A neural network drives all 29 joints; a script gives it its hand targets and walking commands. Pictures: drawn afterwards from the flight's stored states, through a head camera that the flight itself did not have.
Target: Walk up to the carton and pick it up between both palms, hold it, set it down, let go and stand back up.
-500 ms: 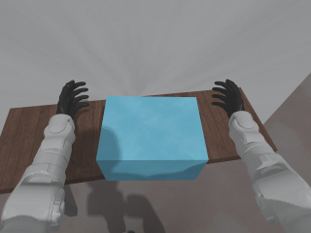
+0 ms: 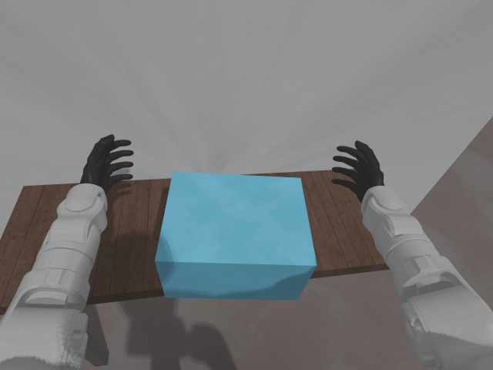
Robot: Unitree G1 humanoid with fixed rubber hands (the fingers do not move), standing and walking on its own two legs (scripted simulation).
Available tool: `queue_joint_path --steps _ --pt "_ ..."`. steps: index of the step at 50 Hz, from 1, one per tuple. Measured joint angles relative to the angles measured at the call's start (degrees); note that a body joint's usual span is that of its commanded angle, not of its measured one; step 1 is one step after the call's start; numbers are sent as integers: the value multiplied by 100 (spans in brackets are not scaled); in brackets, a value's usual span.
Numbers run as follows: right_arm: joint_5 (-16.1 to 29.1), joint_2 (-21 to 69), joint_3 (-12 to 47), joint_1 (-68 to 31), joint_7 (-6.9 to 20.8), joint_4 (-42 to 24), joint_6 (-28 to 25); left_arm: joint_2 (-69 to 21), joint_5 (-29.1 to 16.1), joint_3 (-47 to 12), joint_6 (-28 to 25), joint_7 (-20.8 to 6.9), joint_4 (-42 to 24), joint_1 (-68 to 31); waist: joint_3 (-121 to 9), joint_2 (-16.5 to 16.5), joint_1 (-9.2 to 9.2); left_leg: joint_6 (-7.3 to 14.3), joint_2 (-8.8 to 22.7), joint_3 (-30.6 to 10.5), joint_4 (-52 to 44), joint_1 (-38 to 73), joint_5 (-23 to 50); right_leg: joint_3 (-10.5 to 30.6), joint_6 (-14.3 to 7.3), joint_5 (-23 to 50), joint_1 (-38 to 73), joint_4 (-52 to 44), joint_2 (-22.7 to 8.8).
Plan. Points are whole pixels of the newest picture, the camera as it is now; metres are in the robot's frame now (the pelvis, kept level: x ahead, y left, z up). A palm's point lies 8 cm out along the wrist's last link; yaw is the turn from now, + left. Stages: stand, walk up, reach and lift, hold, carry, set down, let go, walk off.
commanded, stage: set down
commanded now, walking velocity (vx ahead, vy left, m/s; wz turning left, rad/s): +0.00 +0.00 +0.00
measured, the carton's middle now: (235, 235) +0.39 +0.04 -0.04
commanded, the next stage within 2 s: none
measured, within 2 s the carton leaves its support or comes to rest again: neither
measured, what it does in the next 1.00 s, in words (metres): stands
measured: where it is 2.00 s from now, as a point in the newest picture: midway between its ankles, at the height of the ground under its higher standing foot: outside the picture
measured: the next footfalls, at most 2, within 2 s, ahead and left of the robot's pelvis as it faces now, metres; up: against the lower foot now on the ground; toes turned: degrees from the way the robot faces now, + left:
none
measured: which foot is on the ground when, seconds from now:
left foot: down 0.00-1.00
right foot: down 0.00-1.00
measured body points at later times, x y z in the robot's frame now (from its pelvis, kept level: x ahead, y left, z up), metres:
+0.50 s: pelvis +0.02 +0.00 +0.00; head +0.02 +0.02 +0.45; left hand +0.31 +0.27 +0.04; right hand +0.35 -0.19 +0.04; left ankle +0.07 +0.12 -0.74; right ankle -0.04 -0.13 -0.74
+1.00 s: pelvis +0.03 -0.01 +0.00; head +0.01 +0.01 +0.45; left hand +0.24 +0.27 +0.00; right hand +0.28 -0.19 +0.00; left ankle +0.07 +0.12 -0.74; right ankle -0.04 -0.13 -0.74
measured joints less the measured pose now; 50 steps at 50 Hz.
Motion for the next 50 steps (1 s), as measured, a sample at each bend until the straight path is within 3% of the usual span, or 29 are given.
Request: queue_joint_path --steps 10,21,50 --pt "-318 312 -269 1467 -128 -1370 -170 -177 168 446 221 -16 -1587 1514 332 28 44 8 -35 65 -66 498 -104 54 -1 -46 517 -143 -49" --pt "-678 539 -425 2633 -155 -2307 -389 -300 65 527 64 -87 -2441 2675 506 117 84 1 -82 71 -59 869 -212 49 -14 -165 891 -131 -97" --pt "-1233 1051 -324 4702 -229 -2819 -1550 -401 28 393 -1569 -217 -2492 4644 662 31 58 -95 -87 7 71 1274 -415 -18 -113 -405 1311 25 -89"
